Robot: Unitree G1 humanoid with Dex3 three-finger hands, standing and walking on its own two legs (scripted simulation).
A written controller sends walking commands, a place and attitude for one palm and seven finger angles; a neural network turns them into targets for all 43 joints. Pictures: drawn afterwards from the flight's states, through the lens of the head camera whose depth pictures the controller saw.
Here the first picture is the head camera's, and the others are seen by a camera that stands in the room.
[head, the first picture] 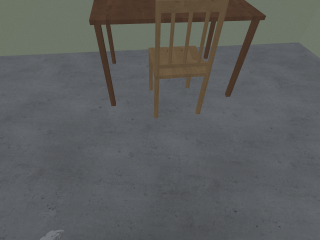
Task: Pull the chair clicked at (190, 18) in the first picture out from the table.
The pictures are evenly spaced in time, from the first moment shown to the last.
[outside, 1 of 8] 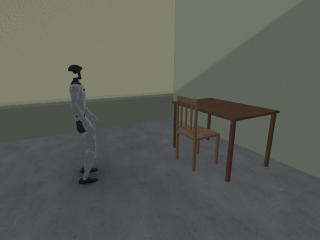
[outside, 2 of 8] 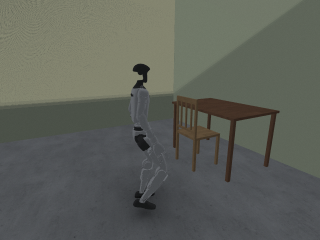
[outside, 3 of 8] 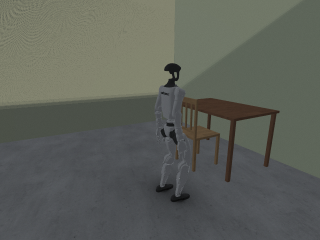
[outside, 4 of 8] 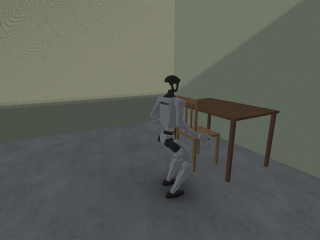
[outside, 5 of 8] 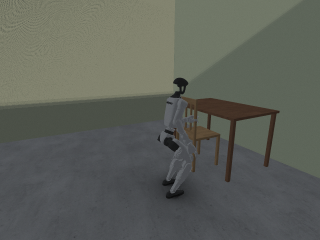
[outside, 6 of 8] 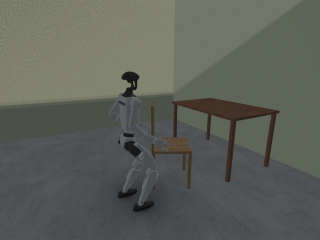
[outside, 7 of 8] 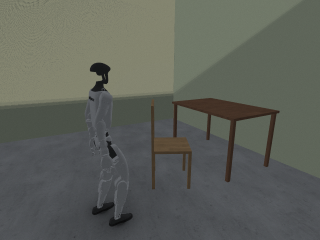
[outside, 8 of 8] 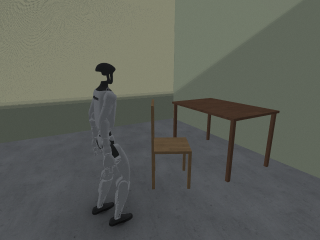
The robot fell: no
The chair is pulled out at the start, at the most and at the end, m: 0.00 0.55 0.54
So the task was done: yes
